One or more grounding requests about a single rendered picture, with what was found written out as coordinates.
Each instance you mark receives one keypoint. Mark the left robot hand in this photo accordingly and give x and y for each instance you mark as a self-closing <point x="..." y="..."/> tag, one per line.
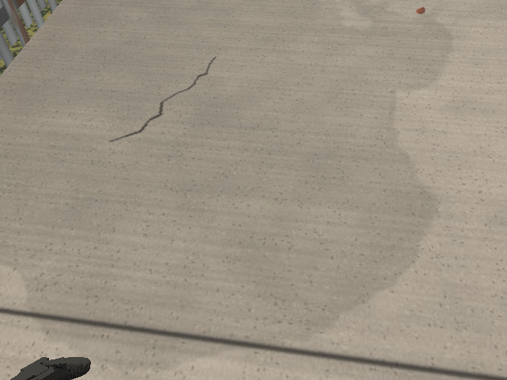
<point x="55" y="369"/>

